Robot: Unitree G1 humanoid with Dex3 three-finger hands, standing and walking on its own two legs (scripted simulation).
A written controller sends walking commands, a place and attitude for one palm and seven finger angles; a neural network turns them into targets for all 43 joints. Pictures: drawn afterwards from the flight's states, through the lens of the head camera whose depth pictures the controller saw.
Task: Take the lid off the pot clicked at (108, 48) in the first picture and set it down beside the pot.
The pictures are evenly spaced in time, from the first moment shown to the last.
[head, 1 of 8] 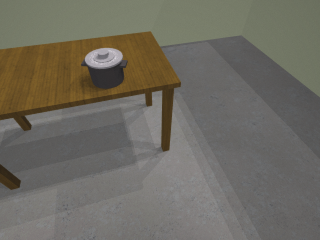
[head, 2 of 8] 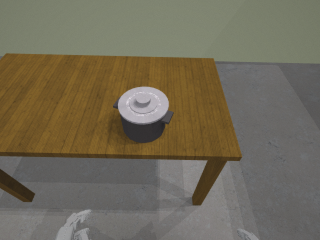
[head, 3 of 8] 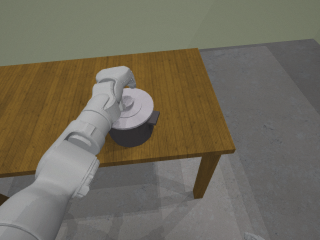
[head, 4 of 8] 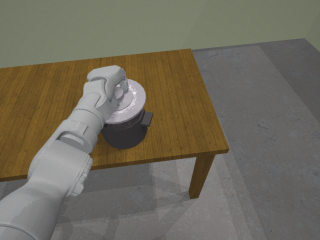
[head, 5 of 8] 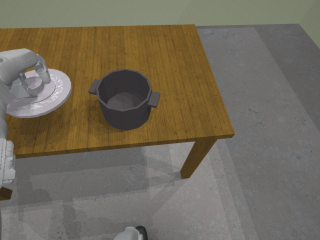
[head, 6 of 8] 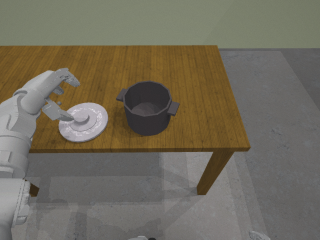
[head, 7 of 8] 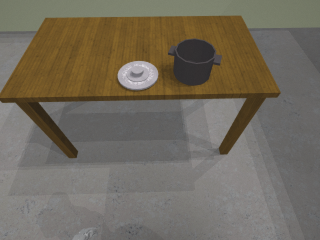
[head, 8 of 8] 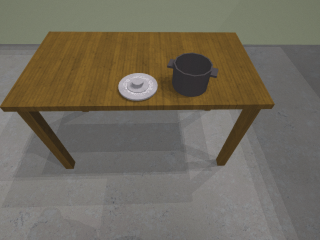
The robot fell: no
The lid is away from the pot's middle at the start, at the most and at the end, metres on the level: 0.00 0.24 0.24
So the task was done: yes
